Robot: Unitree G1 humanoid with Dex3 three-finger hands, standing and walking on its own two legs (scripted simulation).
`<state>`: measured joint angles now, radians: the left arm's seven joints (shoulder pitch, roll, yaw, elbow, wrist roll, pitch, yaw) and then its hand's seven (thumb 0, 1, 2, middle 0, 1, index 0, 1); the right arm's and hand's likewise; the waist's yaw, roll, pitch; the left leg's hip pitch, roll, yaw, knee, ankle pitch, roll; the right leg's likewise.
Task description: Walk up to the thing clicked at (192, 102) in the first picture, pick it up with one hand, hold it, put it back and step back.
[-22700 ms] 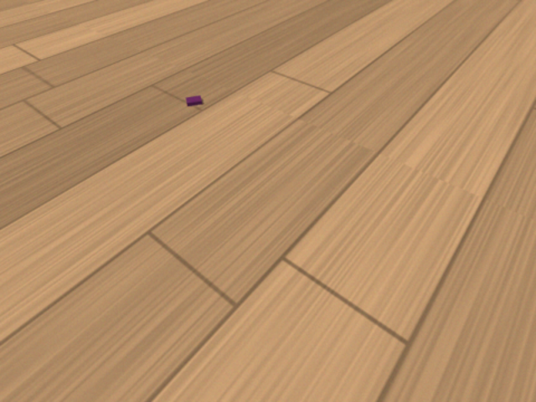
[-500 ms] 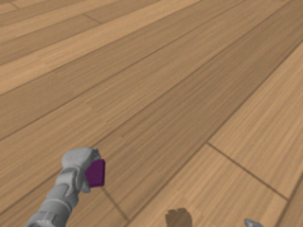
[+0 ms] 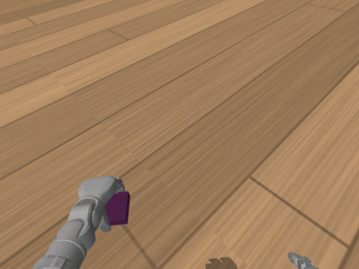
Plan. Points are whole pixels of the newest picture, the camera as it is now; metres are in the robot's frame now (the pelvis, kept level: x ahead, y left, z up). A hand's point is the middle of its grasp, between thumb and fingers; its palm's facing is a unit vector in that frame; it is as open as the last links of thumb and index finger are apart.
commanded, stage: hold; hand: left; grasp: from above
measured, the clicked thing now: (108, 209) +0.31 +0.22 -0.08
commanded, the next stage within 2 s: crouch in 1.16 s
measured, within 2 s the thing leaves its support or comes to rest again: neither
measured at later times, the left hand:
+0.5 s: hand (104, 209) +0.29 +0.21 -0.02, palm faces -0.41 -0.07 -0.91, open 10.5 cm
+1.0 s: hand (101, 205) +0.30 +0.22 -0.02, palm faces -0.41 -0.06 -0.91, open 10.5 cm
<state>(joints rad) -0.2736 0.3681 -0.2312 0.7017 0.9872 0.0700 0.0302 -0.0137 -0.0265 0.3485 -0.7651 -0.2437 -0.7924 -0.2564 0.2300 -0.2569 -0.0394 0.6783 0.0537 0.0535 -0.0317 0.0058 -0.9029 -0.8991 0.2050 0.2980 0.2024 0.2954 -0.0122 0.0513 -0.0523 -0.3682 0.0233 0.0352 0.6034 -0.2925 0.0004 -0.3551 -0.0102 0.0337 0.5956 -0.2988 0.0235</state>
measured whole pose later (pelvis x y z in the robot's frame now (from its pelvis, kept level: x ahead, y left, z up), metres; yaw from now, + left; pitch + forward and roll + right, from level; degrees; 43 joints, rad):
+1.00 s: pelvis +0.00 +0.00 +0.01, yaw +0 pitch +1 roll +0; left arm -0.25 0.38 -0.23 0.63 0.98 0.07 0.00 -0.01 -0.02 0.30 -0.79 -0.23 -0.81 -0.25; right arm 0.19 -0.25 -0.03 0.68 0.07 0.06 -0.05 0.01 -0.91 -0.90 0.20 0.30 0.20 0.30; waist 0.01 0.05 -0.01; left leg -0.26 0.02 0.04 0.49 -0.24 0.00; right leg -0.26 -0.01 0.04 0.49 -0.25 0.02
